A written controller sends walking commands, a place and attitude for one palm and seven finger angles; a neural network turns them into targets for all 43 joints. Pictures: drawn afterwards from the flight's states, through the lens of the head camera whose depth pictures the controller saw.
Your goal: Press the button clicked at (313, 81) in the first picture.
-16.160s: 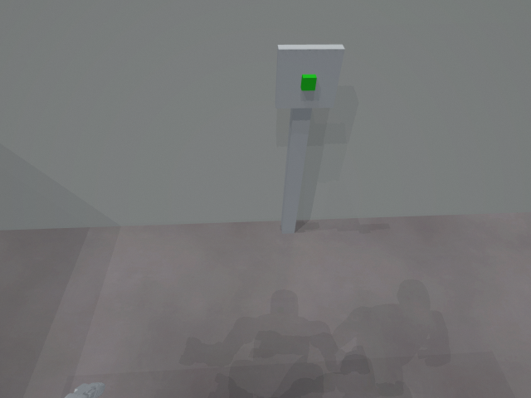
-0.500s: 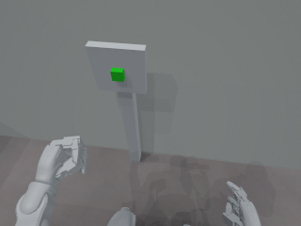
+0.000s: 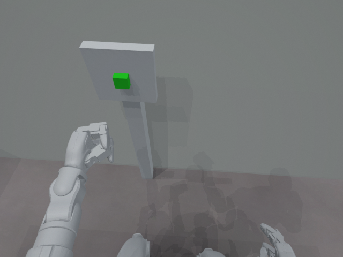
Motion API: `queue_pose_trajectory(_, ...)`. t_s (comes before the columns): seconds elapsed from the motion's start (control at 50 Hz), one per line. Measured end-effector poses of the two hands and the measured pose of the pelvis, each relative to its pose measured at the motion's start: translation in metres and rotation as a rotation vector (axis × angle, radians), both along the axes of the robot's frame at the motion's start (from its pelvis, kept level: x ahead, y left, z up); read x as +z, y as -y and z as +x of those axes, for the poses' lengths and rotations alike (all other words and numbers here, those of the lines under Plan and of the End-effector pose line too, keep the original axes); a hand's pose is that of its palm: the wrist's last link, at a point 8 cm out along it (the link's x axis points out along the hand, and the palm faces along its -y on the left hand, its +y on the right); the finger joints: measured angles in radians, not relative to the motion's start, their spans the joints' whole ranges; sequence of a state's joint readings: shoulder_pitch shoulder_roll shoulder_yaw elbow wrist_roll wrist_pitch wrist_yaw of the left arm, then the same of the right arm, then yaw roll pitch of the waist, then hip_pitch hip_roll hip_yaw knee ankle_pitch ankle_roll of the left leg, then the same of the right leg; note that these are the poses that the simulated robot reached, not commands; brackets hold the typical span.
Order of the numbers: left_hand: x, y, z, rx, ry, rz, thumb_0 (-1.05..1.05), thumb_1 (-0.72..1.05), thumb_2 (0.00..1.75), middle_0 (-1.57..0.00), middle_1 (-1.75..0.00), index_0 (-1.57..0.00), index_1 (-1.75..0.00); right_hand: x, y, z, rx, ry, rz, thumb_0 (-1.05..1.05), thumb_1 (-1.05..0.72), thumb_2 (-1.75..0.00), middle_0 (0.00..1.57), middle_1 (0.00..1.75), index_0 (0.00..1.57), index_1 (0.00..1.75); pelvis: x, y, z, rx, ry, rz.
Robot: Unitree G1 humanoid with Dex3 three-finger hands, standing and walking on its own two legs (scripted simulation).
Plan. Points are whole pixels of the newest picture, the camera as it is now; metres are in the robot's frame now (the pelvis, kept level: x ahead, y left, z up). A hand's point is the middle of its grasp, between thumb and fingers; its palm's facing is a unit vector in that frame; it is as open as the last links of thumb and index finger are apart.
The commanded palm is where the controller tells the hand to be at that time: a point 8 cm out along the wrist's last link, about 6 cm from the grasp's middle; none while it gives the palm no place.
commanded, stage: aim a knuckle at the button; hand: left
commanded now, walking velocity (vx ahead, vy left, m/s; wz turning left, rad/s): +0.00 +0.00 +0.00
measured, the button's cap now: (122, 80) +0.54 +0.15 +0.08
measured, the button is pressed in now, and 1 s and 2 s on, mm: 0 0 6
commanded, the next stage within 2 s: press the button with the knuckle in 1.18 s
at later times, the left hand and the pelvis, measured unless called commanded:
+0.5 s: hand (129, 115) +0.45 +0.12 +0.05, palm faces -0.06 -1.00 -0.01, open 3.1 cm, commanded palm +0.42 +0.18 +0.05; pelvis +0.00 +0.00 -0.02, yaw -1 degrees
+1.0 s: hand (130, 118) +0.44 +0.12 +0.05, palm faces -0.05 -1.00 -0.01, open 3.1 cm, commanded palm +0.42 +0.17 +0.05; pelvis +0.00 +0.00 -0.01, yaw -1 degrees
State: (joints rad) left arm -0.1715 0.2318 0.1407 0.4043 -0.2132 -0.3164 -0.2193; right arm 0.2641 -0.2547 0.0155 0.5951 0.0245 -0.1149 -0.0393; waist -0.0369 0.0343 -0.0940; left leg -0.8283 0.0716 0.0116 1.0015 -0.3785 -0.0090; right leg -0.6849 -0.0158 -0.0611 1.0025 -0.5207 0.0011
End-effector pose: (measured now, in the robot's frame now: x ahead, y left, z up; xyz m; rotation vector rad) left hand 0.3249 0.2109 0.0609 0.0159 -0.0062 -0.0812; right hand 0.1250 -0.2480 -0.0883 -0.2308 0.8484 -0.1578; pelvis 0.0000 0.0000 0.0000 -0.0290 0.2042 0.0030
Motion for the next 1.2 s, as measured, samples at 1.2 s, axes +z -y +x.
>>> queue_pose_trajectory(1.2, -0.011, 0.032, 0.102, 0.033, 0.000, -0.003, 0.01, 0.89, 0.90, -1.30, -1.50, -1.30, -1.50, -0.030, 0.008, -0.051, -0.093, -0.243, 0.021, 0.00, -0.91, -0.90, 0.20, 0.30, 0.21, 0.29, -0.015, 0.000, 0.000, -0.024, -0.095, -0.002)
